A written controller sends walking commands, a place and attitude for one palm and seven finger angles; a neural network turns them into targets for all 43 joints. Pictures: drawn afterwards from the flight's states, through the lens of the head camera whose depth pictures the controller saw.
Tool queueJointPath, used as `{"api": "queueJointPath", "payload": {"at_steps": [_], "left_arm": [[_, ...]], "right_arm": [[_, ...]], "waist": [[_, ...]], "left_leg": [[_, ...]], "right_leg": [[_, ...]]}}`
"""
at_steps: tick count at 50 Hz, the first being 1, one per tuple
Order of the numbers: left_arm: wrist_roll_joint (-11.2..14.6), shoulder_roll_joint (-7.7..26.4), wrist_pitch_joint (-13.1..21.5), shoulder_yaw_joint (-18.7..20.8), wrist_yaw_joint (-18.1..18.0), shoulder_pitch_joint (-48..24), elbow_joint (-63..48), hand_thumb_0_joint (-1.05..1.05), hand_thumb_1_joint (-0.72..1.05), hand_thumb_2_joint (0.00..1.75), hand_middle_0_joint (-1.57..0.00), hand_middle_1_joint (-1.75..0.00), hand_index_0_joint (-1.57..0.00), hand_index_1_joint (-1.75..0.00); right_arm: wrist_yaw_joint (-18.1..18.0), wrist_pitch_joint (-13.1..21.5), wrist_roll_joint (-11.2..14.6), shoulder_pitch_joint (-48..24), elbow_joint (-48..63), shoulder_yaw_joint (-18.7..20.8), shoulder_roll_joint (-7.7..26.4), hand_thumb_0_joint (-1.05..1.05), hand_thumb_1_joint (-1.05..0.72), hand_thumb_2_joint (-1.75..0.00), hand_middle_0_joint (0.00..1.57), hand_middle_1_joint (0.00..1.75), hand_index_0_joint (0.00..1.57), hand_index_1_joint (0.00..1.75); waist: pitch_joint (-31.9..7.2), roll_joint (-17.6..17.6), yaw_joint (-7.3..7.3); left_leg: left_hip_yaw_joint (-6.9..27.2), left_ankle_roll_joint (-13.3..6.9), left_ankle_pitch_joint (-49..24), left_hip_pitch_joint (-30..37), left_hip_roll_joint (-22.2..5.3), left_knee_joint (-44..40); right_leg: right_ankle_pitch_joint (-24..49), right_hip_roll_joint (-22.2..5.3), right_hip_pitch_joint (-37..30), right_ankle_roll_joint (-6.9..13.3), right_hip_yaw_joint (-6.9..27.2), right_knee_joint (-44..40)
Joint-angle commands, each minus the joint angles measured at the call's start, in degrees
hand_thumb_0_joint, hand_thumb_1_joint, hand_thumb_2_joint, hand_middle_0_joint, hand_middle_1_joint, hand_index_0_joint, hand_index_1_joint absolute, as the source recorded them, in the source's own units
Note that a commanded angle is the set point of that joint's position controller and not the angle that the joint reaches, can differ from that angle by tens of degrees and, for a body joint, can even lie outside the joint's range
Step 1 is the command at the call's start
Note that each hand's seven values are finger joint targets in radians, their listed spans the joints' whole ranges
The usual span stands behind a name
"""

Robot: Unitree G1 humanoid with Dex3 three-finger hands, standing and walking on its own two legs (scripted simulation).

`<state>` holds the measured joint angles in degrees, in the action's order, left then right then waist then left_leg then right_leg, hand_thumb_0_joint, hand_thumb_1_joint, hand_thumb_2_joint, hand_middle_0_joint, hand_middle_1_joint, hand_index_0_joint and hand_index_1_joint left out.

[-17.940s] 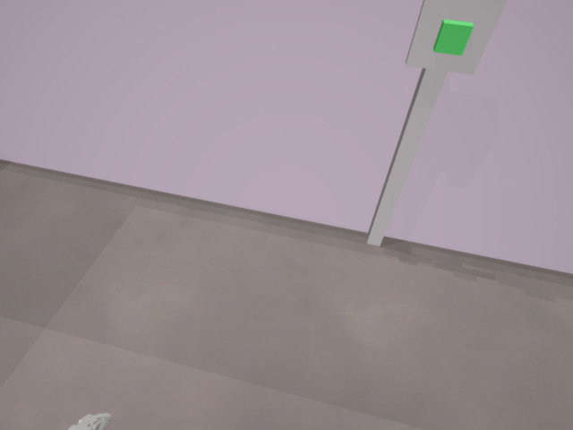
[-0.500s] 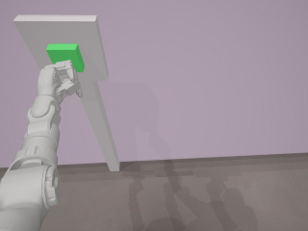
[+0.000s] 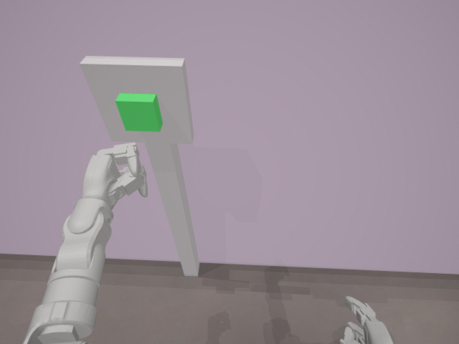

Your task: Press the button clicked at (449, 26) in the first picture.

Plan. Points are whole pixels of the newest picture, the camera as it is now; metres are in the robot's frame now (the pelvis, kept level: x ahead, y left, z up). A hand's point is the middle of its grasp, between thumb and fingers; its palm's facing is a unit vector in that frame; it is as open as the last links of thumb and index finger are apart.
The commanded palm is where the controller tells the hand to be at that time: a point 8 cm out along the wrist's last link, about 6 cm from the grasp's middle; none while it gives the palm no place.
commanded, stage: pull the fist back off the button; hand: left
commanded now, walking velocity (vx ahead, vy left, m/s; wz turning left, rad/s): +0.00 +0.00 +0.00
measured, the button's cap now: (141, 111) +0.49 +0.20 +0.16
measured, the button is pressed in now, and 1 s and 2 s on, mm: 0 0 0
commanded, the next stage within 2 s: draw the hand back to the body in 0.06 s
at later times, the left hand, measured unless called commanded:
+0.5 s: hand (120, 198) +0.30 +0.19 +0.14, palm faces +0.03 -1.00 -0.03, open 3.1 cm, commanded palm +0.26 +0.24 +0.14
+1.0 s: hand (75, 240) +0.22 +0.21 +0.16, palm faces +0.33 -0.90 -0.28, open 3.1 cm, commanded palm +0.17 +0.26 +0.17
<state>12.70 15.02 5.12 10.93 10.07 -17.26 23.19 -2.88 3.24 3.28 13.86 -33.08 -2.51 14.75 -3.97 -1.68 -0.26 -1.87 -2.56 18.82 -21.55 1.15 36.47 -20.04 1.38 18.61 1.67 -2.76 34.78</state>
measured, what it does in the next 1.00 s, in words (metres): stands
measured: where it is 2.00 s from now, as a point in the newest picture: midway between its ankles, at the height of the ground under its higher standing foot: outside the picture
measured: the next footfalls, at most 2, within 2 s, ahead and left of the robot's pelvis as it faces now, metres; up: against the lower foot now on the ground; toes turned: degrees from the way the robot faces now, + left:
none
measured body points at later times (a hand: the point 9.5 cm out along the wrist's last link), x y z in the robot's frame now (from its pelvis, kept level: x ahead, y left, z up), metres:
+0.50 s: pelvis -0.01 -0.01 +0.01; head -0.03 -0.03 +0.46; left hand +0.29 +0.24 +0.14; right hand +0.14 -0.25 -0.08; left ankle +0.00 +0.09 -0.73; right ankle -0.02 -0.10 -0.73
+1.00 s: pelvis -0.02 -0.01 +0.02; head -0.04 -0.03 +0.47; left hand +0.19 +0.26 +0.17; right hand +0.17 -0.22 -0.07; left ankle +0.00 +0.09 -0.73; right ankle -0.02 -0.10 -0.73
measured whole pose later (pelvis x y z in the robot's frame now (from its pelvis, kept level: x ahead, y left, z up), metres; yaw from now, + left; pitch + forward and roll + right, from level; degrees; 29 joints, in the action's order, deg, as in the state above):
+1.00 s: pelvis -0.02 -0.01 +0.02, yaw +0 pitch -5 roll +0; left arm 4.8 17.1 4.7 11.0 -5.2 16.1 -13.3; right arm -3.9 4.1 0.5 10.6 -36.2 -3.2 13.1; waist 1.4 -3.5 2.9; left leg -1.5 -1.7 11.9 -6.8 0.8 23.3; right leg -13.0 2.2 3.8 2.5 -2.7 21.3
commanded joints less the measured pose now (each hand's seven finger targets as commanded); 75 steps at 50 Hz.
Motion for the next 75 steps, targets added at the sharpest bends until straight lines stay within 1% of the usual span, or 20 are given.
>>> {"api": "queueJointPath", "payload": {"at_steps": [1,8,13,15,16,18,23,26,33,34,36,38,41,42,44,47,48,50,65,75], "left_arm": [[0.7,10.0,2.1,2.8,-0.5,-21.2,-15.6,0.00,0.90,0.90,-1.30,-1.50,-1.30,-1.50],[0.3,8.8,1.3,1.2,-1.2,-23.0,-13.8,0.00,0.90,0.90,-1.30,-1.50,-1.30,-1.50],[1.4,15.1,0.7,8.3,-0.5,-13.7,-15.4,0.00,0.90,0.90,-1.30,-1.50,-1.30,-1.50],[1.9,13.8,0.6,7.7,0.3,-10.7,-18.9,0.00,0.90,0.90,-1.30,-1.50,-1.30,-1.50],[2.1,13.0,0.5,7.0,0.6,-10.3,-21.3,0.00,0.90,0.90,-1.30,-1.50,-1.30,-1.50],[3.0,13.1,-0.2,7.7,1.2,-6.7,-23.1,0.00,0.90,0.90,-1.30,-1.50,-1.30,-1.50],[4.3,12.3,-3.4,7.2,2.7,-2.6,-27.8,0.00,0.90,0.90,-1.30,-1.50,-1.30,-1.50],[4.5,13.0,-4.3,7.8,2.8,-1.6,-31.4,0.00,0.90,0.90,-1.30,-1.50,-1.30,-1.50],[5.1,12.2,-5.4,7.2,3.1,3.5,-37.1,0.00,0.90,0.90,-1.30,-1.50,-1.30,-1.50],[-2.4,16.1,-1.8,6.5,-4.9,3.2,-43.6,0.00,0.90,0.90,-1.30,-1.50,-1.30,-1.50],[-4.1,10.9,-0.6,4.0,-10.5,13.4,-39.6,0.00,0.90,0.90,-1.30,-1.50,-1.30,-1.50],[-5.3,12.4,0.8,4.9,-12.9,14.4,-41.5,0.00,0.90,0.90,-1.30,-1.50,-1.30,-1.50],[-6.9,12.3,2.4,4.9,-14.9,14.9,-45.8,0.00,0.90,0.90,-1.30,-1.50,-1.30,-1.50],[-7.2,12.4,2.9,5.0,-15.5,15.1,-47.2,0.00,0.90,0.90,-1.30,-1.50,-1.30,-1.50],[-7.5,12.3,3.2,5.3,-16.0,18.2,-47.8,0.00,0.90,0.90,-1.30,-1.50,-1.30,-1.50],[-7.9,12.0,3.6,5.7,-16.5,22.5,-50.0,0.00,0.90,0.90,-1.30,-1.50,-1.30,-1.50],[-8.0,12.2,3.6,6.0,-16.4,24.0,-50.1,0.00,0.90,0.90,-1.30,-1.50,-1.30,-1.50],[-8.0,11.6,3.6,6.0,-16.5,26.3,-50.7,0.00,0.90,0.90,-1.30,-1.50,-1.30,-1.50],[-8.3,12.6,4.1,10.8,-17.0,44.0,-61.4,0.00,0.90,0.90,-1.30,-1.50,-1.30,-1.50],[-9.0,12.3,3.6,10.4,-17.5,42.6,-62.8,0.00,0.90,0.90,-1.30,-1.50,-1.30,-1.50]], "right_arm": [[-0.8,2.5,0.4,-2.7,7.1,2.9,7.2,0.00,-0.90,-0.90,0.20,0.30,0.20,0.30],[-1.3,2.4,0.2,-3.3,6.3,2.6,7.2,0.00,-0.90,-0.90,0.20,0.30,0.20,0.30],[-1.3,2.2,0.1,-4.7,7.9,2.3,7.1,0.00,-0.90,-0.90,0.20,0.30,0.20,0.30],[-1.1,2.4,0.4,-6.0,8.9,2.2,6.5,0.00,-0.90,-0.90,0.20,0.30,0.20,0.30],[-1.0,2.7,0.5,-6.4,9.3,2.1,6.3,0.00,-0.90,-0.90,0.20,0.30,0.20,0.30],[-1.0,3.3,0.5,-6.7,9.5,2.3,6.5,0.00,-0.90,-0.90,0.20,0.30,0.20,0.30],[-1.6,4.4,0.9,-7.5,9.7,2.3,6.6,0.00,-0.90,-0.90,0.20,0.30,0.20,0.30],[-2.1,5.3,1.0,-8.0,9.4,2.1,6.4,0.00,-0.90,-0.90,0.20,0.30,0.20,0.30],[-2.6,7.1,0.8,-8.9,9.2,1.6,6.2,0.00,-0.90,-0.90,0.20,0.30,0.20,0.30],[-2.7,7.4,-1.0,-11.3,8.8,2.0,5.4,0.00,-0.90,-0.90,0.20,0.30,0.20,0.30],[-2.3,6.5,-1.5,-10.4,7.2,1.7,4.9,0.00,-0.90,-0.90,0.20,0.30,0.20,0.30],[-2.2,5.6,-1.8,-10.7,6.6,2.0,5.0,0.00,-0.90,-0.90,0.20,0.30,0.20,0.30],[-2.0,4.8,-2.1,-11.2,6.6,1.9,4.4,0.00,-0.90,-0.90,0.20,0.30,0.20,0.30],[-1.9,4.8,-2.2,-11.3,6.5,1.7,4.3,0.00,-0.90,-0.90,0.20,0.30,0.20,0.30],[-1.9,4.6,-2.5,-11.5,6.3,1.9,4.3,0.00,-0.90,-0.90,0.20,0.30,0.20,0.30],[-1.5,4.2,-2.6,-11.8,6.3,2.0,4.2,0.00,-0.90,-0.90,0.20,0.30,0.20,0.30],[-1.4,4.3,-2.8,-12.0,6.2,2.2,4.4,0.00,-0.90,-0.90,0.20,0.30,0.20,0.30],[-1.3,3.8,-2.8,-11.9,6.3,2.3,4.4,0.00,-0.90,-0.90,0.20,0.30,0.20,0.30],[-0.7,3.9,-3.0,-10.9,7.7,3.0,3.9,0.00,-0.90,-0.90,0.20,0.30,0.20,0.30],[-1.4,4.3,-3.2,-10.2,7.4,3.1,4.0,0.00,-0.90,-0.90,0.20,0.30,0.20,0.30]], "waist": [[-13.3,-0.3,-1.41],[-11.9,0.2,-1.86],[-14.9,2.4,1.54],[-14.3,0.7,2.01],[-13.8,-0.8,1.97],[-12.6,2.1,1.98],[-8.3,1.5,1.22],[-7.5,-0.7,1.30],[-5.9,-0.1,1.48],[0.5,-0.8,2.46],[2.3,2.0,2.14],[0.4,3.2,2.12],[-1.9,-2.8,1.99],[-2.3,-2.7,2.12],[-1.6,-1.1,2.20],[-1.7,-2.9,2.74],[-0.7,0.2,2.81],[0.1,0.9,2.78],[1.5,-1.3,4.01],[2.1,-1.6,3.63]], "left_leg": [[3.9,0.8,-21.1,12.4,-1.6,-3.6],[4.6,0.7,-16.6,12.2,-1.3,-4.0],[3.3,0.2,-17.5,10.1,-0.8,-5.2],[2.6,0.3,-18.3,10.3,-0.8,-5.9],[2.5,0.3,-18.2,10.9,-0.8,-6.2],[2.6,0.1,-18.0,10.5,-1.0,-6.4],[2.3,-0.1,-14.1,10.9,-0.8,-7.2],[2.8,0.0,-12.4,11.8,-0.7,-8.0],[3.6,0.1,-9.7,12.6,-0.6,-9.1],[3.0,0.0,-8.0,11.5,-0.5,-10.7],[3.3,0.3,-5.6,11.9,-1.2,-12.6],[2.6,0.0,-6.4,13.5,-1.2,-13.3],[2.2,0.2,-8.1,16.8,-1.3,-14.8],[2.5,0.3,-8.9,17.7,-1.2,-15.3],[2.3,0.1,-10.2,18.1,-1.4,-15.7],[2.7,0.4,-12.5,19.2,-1.4,-16.4],[2.6,0.2,-12.9,18.9,-1.4,-16.3],[2.7,0.2,-13.7,18.9,-1.5,-16.6],[3.3,1.2,-18.3,17.7,-2.2,-15.6],[3.7,1.0,-17.1,18.2,-2.3,-15.4]], "right_leg": [[22.6,-0.4,-0.8,-0.1,0.9,-3.4],[18.2,-0.4,0.5,0.1,0.9,-4.5],[22.1,-0.8,-6.9,0.0,1.9,-5.1],[23.8,-0.9,-7.9,-0.1,2.0,-5.1],[23.6,-0.9,-7.6,-0.1,1.9,-5.3],[23.7,-0.7,-8.0,-0.3,1.8,-5.8],[19.6,-0.6,-5.5,-0.9,2.1,-8.0],[16.7,-0.6,-4.9,-0.7,2.2,-8.9],[12.1,-0.5,-4.6,-0.8,1.8,-10.5],[9.8,-1.8,-2.3,-0.6,4.6,-15.1],[6.0,-2.2,-4.4,-0.7,3.8,-15.9],[6.0,-2.0,-6.7,-0.9,4.4,-17.5],[8.1,-2.2,-9.4,-0.6,4.2,-17.6],[9.0,-2.0,-10.1,-0.5,3.8,-17.7],[10.4,-2.0,-11.0,-0.6,4.0,-18.4],[12.7,-1.7,-12.2,-0.3,3.4,-18.1],[12.7,-1.5,-11.9,-0.4,3.5,-19.0],[13.6,-1.6,-12.3,-0.5,3.3,-18.5],[16.9,-1.2,-12.6,-0.2,2.6,-16.8],[15.3,-1.2,-11.3,-0.2,2.7,-16.9]]}}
